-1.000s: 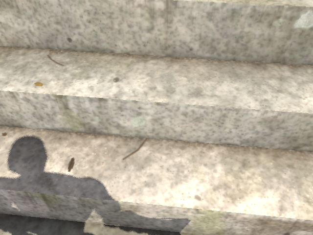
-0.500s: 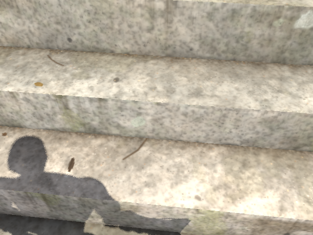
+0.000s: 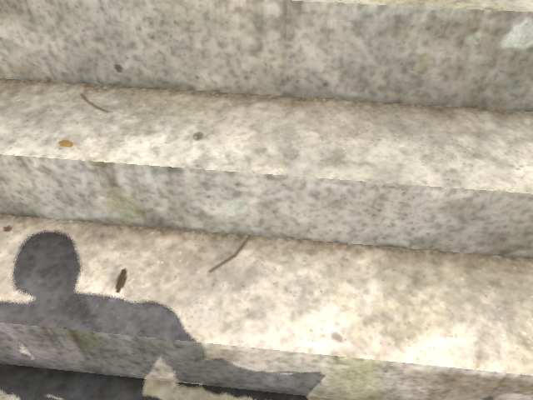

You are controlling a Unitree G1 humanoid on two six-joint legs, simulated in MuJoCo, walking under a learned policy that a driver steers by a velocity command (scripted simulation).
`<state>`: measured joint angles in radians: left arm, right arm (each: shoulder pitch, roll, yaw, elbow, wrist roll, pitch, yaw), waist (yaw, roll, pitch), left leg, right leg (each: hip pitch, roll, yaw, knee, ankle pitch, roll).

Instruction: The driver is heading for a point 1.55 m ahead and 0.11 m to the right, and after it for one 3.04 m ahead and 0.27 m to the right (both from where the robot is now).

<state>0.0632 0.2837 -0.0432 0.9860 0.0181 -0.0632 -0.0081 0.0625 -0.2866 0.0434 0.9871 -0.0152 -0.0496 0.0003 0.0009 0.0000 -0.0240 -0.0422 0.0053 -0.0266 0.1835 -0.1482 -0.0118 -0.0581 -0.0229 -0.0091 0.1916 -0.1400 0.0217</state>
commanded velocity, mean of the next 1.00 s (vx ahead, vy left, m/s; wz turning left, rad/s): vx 0.32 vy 0.00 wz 0.00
